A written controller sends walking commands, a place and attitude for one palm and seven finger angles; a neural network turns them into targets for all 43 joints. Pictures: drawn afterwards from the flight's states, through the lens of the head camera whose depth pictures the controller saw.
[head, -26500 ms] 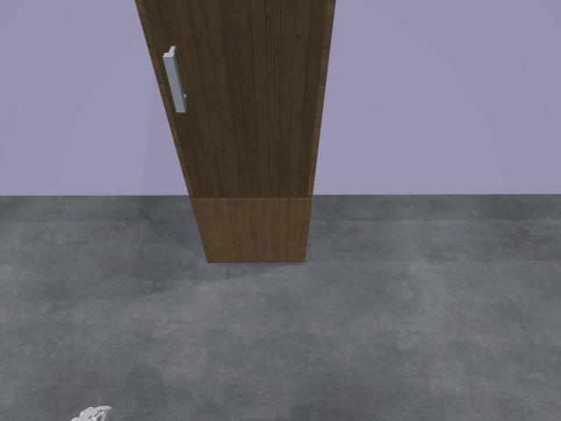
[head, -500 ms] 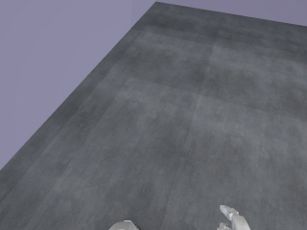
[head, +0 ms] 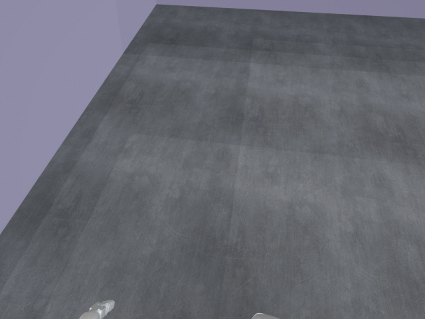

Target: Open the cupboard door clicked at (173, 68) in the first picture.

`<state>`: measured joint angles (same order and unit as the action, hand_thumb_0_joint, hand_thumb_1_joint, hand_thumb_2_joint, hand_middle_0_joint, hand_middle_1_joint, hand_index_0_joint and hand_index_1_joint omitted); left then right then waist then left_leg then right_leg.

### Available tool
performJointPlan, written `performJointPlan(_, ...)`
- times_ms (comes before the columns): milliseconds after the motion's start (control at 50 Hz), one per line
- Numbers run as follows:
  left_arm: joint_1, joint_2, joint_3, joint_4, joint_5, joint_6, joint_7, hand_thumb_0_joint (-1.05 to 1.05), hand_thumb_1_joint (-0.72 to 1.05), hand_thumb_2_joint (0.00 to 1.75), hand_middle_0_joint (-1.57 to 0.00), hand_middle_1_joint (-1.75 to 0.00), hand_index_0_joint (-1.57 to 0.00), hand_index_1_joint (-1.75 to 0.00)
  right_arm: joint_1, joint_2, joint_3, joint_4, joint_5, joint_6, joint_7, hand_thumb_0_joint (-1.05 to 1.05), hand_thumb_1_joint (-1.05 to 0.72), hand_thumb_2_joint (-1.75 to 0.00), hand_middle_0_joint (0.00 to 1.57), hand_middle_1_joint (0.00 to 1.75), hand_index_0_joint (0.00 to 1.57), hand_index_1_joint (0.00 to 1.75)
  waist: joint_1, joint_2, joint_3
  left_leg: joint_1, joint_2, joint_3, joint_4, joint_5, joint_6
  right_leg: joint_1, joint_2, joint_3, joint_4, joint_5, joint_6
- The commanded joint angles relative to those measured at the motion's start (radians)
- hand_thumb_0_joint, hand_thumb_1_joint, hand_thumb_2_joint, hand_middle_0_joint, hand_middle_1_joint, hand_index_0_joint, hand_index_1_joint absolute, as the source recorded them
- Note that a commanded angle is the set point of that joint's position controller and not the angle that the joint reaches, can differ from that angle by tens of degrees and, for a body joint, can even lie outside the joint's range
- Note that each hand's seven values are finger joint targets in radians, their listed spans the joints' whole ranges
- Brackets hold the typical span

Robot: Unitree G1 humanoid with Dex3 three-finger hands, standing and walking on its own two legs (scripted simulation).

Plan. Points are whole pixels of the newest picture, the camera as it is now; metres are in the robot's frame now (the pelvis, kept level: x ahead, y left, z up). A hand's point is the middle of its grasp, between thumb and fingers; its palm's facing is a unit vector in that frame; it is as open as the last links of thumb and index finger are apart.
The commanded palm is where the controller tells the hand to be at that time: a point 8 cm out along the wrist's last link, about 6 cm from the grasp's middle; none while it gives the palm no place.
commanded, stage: walk to a spot facing it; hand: left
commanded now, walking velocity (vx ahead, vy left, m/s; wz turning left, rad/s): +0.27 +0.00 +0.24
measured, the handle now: out of the picture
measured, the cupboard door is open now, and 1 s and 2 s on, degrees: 51 51 51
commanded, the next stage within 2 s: turn to face it in 0.02 s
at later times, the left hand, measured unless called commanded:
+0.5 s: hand (125, 280) +0.22 +0.21 -0.16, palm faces +0.23 -0.95 -0.19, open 7.4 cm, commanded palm none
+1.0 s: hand (137, 299) +0.18 +0.18 -0.17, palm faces +0.53 -0.82 -0.23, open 7.4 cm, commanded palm none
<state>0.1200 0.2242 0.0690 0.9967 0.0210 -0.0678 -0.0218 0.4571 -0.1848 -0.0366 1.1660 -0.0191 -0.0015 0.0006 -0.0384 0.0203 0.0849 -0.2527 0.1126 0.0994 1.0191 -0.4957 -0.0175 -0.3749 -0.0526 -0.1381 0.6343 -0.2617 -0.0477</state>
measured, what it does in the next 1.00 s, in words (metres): walks ahead, turning left: left foot, then right foot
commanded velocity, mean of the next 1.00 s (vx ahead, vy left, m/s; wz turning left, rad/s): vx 0.02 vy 0.00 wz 0.57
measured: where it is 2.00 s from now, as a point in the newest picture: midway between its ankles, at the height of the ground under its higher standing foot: (224, 282)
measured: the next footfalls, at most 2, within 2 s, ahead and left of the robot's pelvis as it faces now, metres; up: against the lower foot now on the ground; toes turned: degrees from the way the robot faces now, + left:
left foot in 0.30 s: +0.28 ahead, +0.13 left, +0.00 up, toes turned +13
right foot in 0.64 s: +0.30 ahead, -0.13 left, +0.00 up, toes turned +13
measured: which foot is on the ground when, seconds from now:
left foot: up 0.00-0.28, down 0.30-0.64, up 0.66-0.96, down 0.98-1.00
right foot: down 0.00-0.30, up 0.32-0.62, down 0.64-0.98, up 1.00-1.00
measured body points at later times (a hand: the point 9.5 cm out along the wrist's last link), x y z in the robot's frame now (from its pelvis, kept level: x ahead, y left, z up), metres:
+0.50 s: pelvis +0.18 +0.02 +0.00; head +0.23 +0.03 +0.45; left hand +0.21 +0.27 -0.15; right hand +0.31 -0.22 -0.14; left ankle +0.24 +0.12 -0.72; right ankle +0.18 -0.13 -0.66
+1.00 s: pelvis +0.26 -0.01 +0.00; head +0.31 +0.03 +0.44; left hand +0.16 +0.23 -0.16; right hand +0.50 -0.17 -0.13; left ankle +0.21 +0.09 -0.73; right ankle +0.27 -0.14 -0.71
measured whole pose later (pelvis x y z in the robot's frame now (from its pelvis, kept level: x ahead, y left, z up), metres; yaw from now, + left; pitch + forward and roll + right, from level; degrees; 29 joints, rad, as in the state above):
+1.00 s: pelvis +0.26 -0.01 +0.00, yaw +32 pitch +2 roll +1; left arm 0.25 0.22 0.05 0.92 0.02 0.01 0.00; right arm 0.08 -0.25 -0.07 0.89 -0.02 0.04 0.03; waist 0.01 -0.04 0.11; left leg -0.34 0.01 0.11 0.61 -0.23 0.02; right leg -0.30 -0.18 -0.22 0.81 -0.48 0.06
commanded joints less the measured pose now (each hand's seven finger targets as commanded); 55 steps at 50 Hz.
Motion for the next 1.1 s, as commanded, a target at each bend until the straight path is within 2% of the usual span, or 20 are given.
performJointPlan(0,0.188,0.084,0.006,0.023,-0.005,0.003,0.033,0.00,0.90,0.90,-0.20,-0.30,-0.20,-0.30,-0.122,-0.030,-0.014,-0.131,0.001,-0.037,-0.001,0.00,-0.90,-0.90,0.20,0.30,0.20,0.30,0.058,-0.112,-0.067,-0.348,0.071,-0.079,0.145,0.123,-0.006,0.248,-0.311,0.271,-0.407,0.158,-0.122)
performJointPlan(60,0.149,0.057,-0.006,0.027,0.000,-0.017,0.029,0.00,0.90,0.90,-0.20,-0.30,-0.20,-0.30,-0.061,0.018,-0.007,-0.110,-0.001,-0.013,0.011,0.00,-0.90,-0.90,0.20,0.30,0.20,0.30,0.003,-0.135,-0.034,-0.266,0.043,-0.025,-0.044,0.198,-0.022,0.173,-0.249,0.097,-0.423,0.293,-0.098)
performJointPlan(180,0.172,0.069,-0.003,0.055,-0.001,-0.018,0.037,0.00,0.90,0.90,-0.20,-0.30,-0.20,-0.30,-0.166,0.017,-0.007,-0.160,0.005,-0.024,0.023,0.00,-0.90,-0.90,0.20,0.30,0.20,0.30,0.020,-0.154,-0.039,-0.202,-0.021,0.025,-0.346,0.304,0.005,0.298,-0.228,-0.019,-0.298,0.562,-0.050)
performJointPlan(240,0.150,0.090,0.007,0.024,-0.009,0.003,0.042,0.00,0.90,0.90,-0.20,-0.30,-0.20,-0.30,-0.033,-0.084,-0.027,-0.136,-0.007,-0.025,0.017,0.00,-0.90,-0.90,0.20,0.30,0.20,0.30,-0.055,-0.051,-0.127,0.072,-0.047,0.008,-0.479,0.571,0.039,0.234,-0.198,-0.082,0.008,0.537,0.021)
performJointPlan(280,0.180,0.040,-0.004,-0.032,-0.025,0.020,0.041,0.00,0.90,0.90,-0.20,-0.30,-0.20,-0.30,0.085,-0.251,-0.059,-0.142,-0.017,-0.021,-0.005,0.00,-0.90,-0.90,0.20,0.30,0.20,0.30,-0.084,0.312,-0.244,0.292,0.302,-0.481,-0.581,1.042,0.260,-0.071,0.023,-0.044,0.544,-0.419,0.095)
performJointPlan(300,0.115,0.049,-0.003,-0.064,-0.017,0.032,0.043,0.00,0.90,0.90,-0.20,-0.30,-0.20,-0.30,0.047,-0.269,-0.058,-0.154,-0.010,-0.016,-0.019,0.00,-0.90,-0.90,0.20,0.30,0.20,0.30,-0.074,0.199,-0.223,0.229,0.327,-0.544,-0.623,0.925,0.282,-0.143,0.010,0.089,0.655,-0.389,0.089)
performJointPlan(320,0.092,0.034,0.001,-0.066,-0.013,0.036,0.046,0.00,0.90,0.90,-0.20,-0.30,-0.20,-0.30,-0.024,-0.257,-0.059,-0.172,-0.009,-0.017,-0.026,0.00,-0.90,-0.90,0.20,0.30,0.20,0.30,-0.043,0.237,-0.225,0.180,0.309,-0.544,-0.648,0.777,0.264,-0.201,-0.016,0.134,0.714,-0.322,0.094)
performJointPlan(400,0.113,0.023,0.011,-0.059,-0.007,0.065,0.029,0.00,0.90,0.90,-0.20,-0.30,-0.20,-0.30,-0.224,-0.195,-0.046,-0.250,-0.011,-0.021,-0.023,0.00,-0.90,-0.90,0.20,0.30,0.20,0.30,0.035,0.119,-0.154,-0.051,0.166,-0.311,-0.695,0.516,0.167,-0.099,-0.040,0.134,0.500,-0.173,0.113)
performJointPlan(560,0.160,0.041,0.023,-0.106,-0.003,0.075,0.034,0.00,0.90,0.90,-0.20,-0.30,-0.20,-0.30,-0.319,-0.236,-0.086,-0.310,-0.012,0.029,-0.004,0.00,-0.90,-0.90,0.20,0.30,0.20,0.30,0.060,0.109,-0.135,-0.205,0.079,-0.371,-0.675,0.152,0.130,0.165,0.045,0.057,-0.009,-0.069,0.104)
performJointPlan(580,0.203,0.073,0.031,-0.106,0.000,0.067,0.037,0.00,0.90,0.90,-0.20,-0.30,-0.20,-0.30,-0.340,-0.219,-0.086,-0.321,-0.006,0.032,0.000,0.00,-0.90,-0.90,0.20,0.30,0.20,0.30,0.085,0.058,-0.147,-0.259,0.033,-0.333,-0.609,0.134,0.094,0.259,0.017,0.083,-0.142,-0.022,0.097)
performJointPlan(620,0.207,0.227,0.056,-0.133,0.018,0.058,0.050,0.00,0.90,0.90,-0.20,-0.30,-0.20,-0.30,-0.364,-0.109,-0.070,-0.368,0.004,0.031,0.012,0.00,-0.90,-0.90,0.20,0.30,0.20,0.30,0.116,-0.362,-0.115,-0.461,-0.180,-0.075,-0.124,-0.078,-0.029,0.299,-0.423,0.534,-0.439,-0.127,-0.074)
performJointPlan(640,0.162,0.225,0.046,-0.155,0.011,0.059,0.053,0.00,0.90,0.90,-0.20,-0.30,-0.20,-0.30,-0.367,-0.142,-0.074,-0.371,-0.004,0.032,0.018,0.00,-0.90,-0.90,0.20,0.30,0.20,0.30,0.092,-0.263,-0.100,-0.411,-0.124,-0.122,0.073,-0.085,-0.015,0.185,-0.456,0.490,-0.417,-0.060,-0.118)
performJointPlan(660,0.111,0.179,0.039,-0.159,0.008,0.053,0.057,0.00,0.90,0.90,-0.20,-0.30,-0.20,-0.30,-0.368,-0.127,-0.076,-0.348,-0.003,0.042,0.017,0.00,-0.90,-0.90,0.20,0.30,0.20,0.30,0.057,-0.268,-0.084,-0.419,-0.097,-0.132,0.180,-0.028,-0.023,0.167,-0.385,0.434,-0.377,0.055,-0.098)
performJointPlan(720,0.071,0.121,0.018,-0.168,0.008,0.048,0.057,0.00,0.90,0.90,-0.20,-0.30,-0.20,-0.30,-0.342,-0.101,-0.058,-0.326,0.002,0.051,0.028,0.00,-0.90,-0.90,0.20,0.30,0.20,0.30,0.026,-0.228,-0.086,-0.366,-0.066,-0.073,0.125,0.051,-0.048,0.229,-0.278,0.135,-0.259,0.462,-0.049)
performJointPlan(840,0.183,0.189,0.036,-0.129,0.011,0.046,0.054,0.00,0.90,0.90,-0.20,-0.30,-0.20,-0.30,-0.420,-0.075,-0.032,-0.352,0.010,0.041,0.035,0.00,-0.90,-0.90,0.20,0.30,0.20,0.30,0.086,-0.231,-0.126,-0.237,-0.104,0.034,-0.262,0.053,-0.034,0.386,-0.299,0.048,-0.146,0.766,-0.038)
performJointPlan(900,0.164,0.206,0.042,-0.131,0.002,0.046,0.046,0.00,0.90,0.90,-0.20,-0.30,-0.20,-0.30,-0.352,-0.116,-0.040,-0.344,0.004,0.033,0.030,0.00,-0.90,-0.90,0.20,0.30,0.20,0.30,0.043,-0.221,-0.162,-0.066,-0.135,0.066,-0.469,0.195,-0.011,0.341,-0.285,-0.022,-0.018,0.778,0.011)
performJointPlan(920,0.144,0.204,0.042,-0.141,-0.006,0.046,0.044,0.00,0.90,0.90,-0.20,-0.30,-0.20,-0.30,-0.275,-0.157,-0.052,-0.325,-0.001,0.026,0.027,0.00,-0.90,-0.90,0.20,0.30,0.20,0.30,-0.006,-0.154,-0.213,0.106,-0.098,0.042,-0.570,0.366,0.010,0.249,-0.280,-0.045,0.115,0.700,0.046)
performJointPlan(960,0.074,0.100,0.010,-0.224,-0.012,0.057,0.036,0.00,0.90,0.90,-0.20,-0.30,-0.20,-0.30,-0.122,-0.350,-0.099,-0.295,-0.001,0.022,0.014,0.00,-0.90,-0.90,0.20,0.30,0.20,0.30,-0.081,0.292,-0.288,0.392,0.347,-0.490,-0.586,1.151,0.276,-0.226,-0.072,0.002,0.535,-0.411,0.143)
performJointPlan(980,0.009,0.123,0.012,-0.240,-0.002,0.074,0.052,0.00,0.90,0.90,-0.20,-0.30,-0.20,-0.30,-0.091,-0.326,-0.091,-0.278,0.002,0.024,0.006,0.00,-0.90,-0.90,0.20,0.30,0.20,0.30,-0.088,0.161,-0.281,0.359,0.329,-0.437,-0.554,1.087,0.283,-0.247,-0.077,0.108,0.580,-0.391,0.133)
performJointPlan(1080,0.049,0.089,0.019,-0.172,-0.007,0.093,0.032,0.00,0.90,0.90,-0.20,-0.30,-0.20,-0.30,-0.296,-0.259,-0.074,-0.326,-0.007,0.016,-0.013,0.00,-0.90,-0.90,0.20,0.30,0.20,0.30,0.020,0.131,-0.140,0.090,0.137,-0.287,-0.623,0.709,0.173,-0.149,-0.048,0.121,0.448,-0.190,0.138)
